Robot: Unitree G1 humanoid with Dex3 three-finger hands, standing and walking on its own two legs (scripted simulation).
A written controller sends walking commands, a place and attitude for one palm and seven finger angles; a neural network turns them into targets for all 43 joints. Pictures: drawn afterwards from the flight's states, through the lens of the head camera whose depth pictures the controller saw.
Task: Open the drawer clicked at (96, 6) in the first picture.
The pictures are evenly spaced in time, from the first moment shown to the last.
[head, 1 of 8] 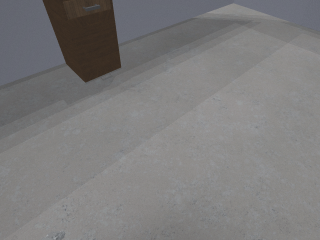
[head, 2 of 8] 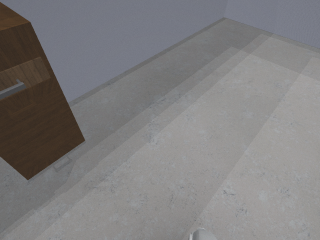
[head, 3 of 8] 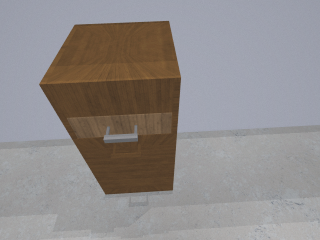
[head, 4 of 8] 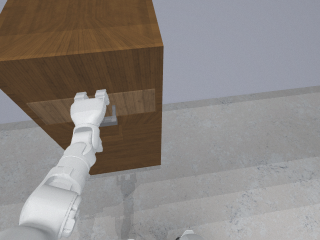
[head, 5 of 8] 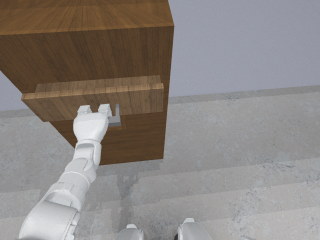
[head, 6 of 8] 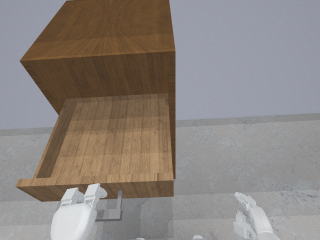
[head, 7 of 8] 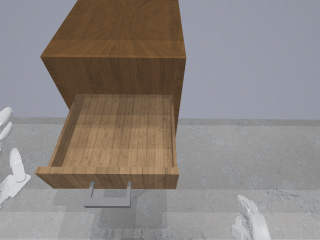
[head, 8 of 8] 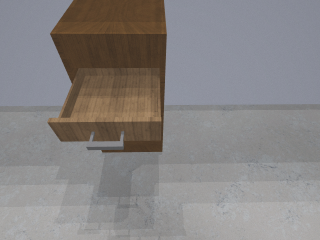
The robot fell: no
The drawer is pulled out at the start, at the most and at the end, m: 0.00 0.30 0.30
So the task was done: yes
